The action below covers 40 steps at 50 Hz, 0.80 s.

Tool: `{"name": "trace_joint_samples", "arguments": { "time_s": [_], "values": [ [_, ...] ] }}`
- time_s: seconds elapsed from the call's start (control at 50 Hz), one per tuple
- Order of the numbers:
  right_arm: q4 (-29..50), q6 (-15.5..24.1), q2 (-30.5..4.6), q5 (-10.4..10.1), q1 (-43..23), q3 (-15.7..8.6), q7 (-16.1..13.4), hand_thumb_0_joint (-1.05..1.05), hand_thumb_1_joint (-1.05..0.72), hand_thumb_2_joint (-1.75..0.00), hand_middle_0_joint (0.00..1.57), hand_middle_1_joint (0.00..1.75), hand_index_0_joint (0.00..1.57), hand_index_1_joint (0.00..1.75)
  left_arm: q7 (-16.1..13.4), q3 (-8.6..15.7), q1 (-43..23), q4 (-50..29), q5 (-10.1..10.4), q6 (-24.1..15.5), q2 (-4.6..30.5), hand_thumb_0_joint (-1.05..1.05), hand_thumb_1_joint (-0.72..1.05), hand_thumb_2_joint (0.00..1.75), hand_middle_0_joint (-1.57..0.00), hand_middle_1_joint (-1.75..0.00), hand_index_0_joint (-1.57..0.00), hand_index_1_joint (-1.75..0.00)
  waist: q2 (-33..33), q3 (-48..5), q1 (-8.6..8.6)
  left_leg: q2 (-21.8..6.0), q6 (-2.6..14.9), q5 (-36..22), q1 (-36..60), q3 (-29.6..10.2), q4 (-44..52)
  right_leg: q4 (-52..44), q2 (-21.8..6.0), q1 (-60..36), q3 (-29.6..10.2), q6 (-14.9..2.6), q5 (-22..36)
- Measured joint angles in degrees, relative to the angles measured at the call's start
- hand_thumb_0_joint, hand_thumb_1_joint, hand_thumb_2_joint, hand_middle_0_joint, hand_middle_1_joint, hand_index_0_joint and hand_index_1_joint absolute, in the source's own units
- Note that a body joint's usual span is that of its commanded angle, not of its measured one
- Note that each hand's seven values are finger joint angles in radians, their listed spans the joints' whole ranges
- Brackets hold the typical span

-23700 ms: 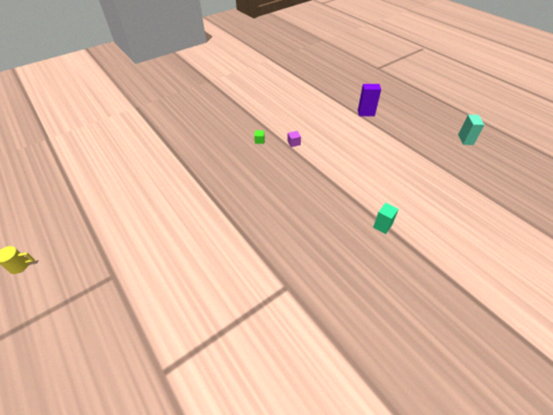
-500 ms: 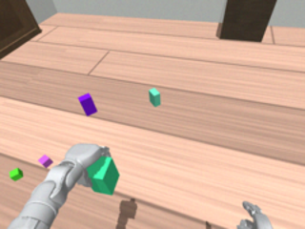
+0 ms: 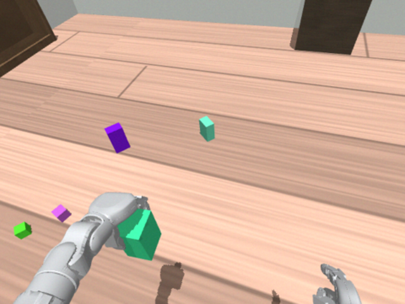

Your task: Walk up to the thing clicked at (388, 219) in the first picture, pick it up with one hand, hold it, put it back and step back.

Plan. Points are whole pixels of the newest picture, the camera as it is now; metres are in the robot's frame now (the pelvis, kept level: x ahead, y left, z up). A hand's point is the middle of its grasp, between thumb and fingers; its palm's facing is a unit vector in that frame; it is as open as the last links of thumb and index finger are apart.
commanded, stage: hold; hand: left
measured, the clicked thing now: (138, 234) +0.29 +0.19 -0.08
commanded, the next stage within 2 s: crouch in 0.78 s
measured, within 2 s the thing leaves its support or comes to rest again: neither
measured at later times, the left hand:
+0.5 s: hand (120, 224) +0.29 +0.21 -0.02, palm faces -0.47 -0.01 -0.88, open 9.7 cm
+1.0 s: hand (118, 229) +0.28 +0.22 -0.03, palm faces -0.48 -0.01 -0.88, open 9.7 cm
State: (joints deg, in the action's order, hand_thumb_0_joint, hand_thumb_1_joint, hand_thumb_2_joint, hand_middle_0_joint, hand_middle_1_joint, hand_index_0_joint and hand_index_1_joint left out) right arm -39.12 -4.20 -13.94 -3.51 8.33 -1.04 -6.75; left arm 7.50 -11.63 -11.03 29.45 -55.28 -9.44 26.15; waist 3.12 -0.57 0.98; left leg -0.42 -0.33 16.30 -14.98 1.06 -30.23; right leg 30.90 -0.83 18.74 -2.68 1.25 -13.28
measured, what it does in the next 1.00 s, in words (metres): stands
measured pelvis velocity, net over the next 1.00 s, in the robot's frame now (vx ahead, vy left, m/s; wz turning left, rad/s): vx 0.00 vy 0.01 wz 0.00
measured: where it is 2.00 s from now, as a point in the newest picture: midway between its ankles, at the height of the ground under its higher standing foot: outside the picture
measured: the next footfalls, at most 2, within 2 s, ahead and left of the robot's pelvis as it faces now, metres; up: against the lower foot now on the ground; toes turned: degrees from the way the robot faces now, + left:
none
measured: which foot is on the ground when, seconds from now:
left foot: down 0.00-1.00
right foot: down 0.00-1.00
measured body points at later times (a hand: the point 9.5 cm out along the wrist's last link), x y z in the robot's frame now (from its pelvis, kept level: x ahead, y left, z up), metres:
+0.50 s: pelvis +0.00 +0.00 +0.00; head +0.01 -0.02 +0.45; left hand +0.31 +0.21 +0.03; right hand +0.15 -0.25 -0.12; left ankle +0.00 +0.12 -0.73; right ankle +0.03 -0.13 -0.73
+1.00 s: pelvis +0.00 +0.01 +0.00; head +0.01 -0.02 +0.45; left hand +0.30 +0.22 +0.02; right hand +0.15 -0.25 -0.12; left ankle +0.00 +0.12 -0.73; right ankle +0.03 -0.13 -0.73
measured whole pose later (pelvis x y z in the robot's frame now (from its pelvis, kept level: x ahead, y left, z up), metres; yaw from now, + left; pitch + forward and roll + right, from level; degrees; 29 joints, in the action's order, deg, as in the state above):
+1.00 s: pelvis +0.00 +0.01 +0.00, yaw +0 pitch +1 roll +0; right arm -38.5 -7.4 -13.8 -4.1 8.9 -1.3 -5.9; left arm 5.0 -12.2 -13.2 34.2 -56.6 -9.7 25.6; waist 2.5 -0.8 0.6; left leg -0.1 0.1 16.0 -16.0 1.2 -30.5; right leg 30.5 -1.1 19.4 -2.9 1.7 -12.6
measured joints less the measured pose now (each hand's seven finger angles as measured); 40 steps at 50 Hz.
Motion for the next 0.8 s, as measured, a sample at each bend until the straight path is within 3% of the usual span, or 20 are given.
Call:
{"name": "trace_joint_samples", "arguments": {
  "time_s": [0.8],
  "values": [
    [0.52, -3.19, -0.10, -0.36, 0.69, -0.46, 0.91, 0.01, -0.90, -0.89, 0.20, 0.30, 0.20, 0.30, -2.47, 0.12, -2.36, 4.19, -1.15, 0.37, -0.61, 0.08, 0.16, 0.42, -0.99, -0.69, -0.62, -0.54, -0.30, -0.05, -0.52, 0.15, 0.25, -0.44, -0.14, 0.12, 0.35, -0.74, -0.13, -0.02, -0.15, 0.23, 0.66]
  ]
}}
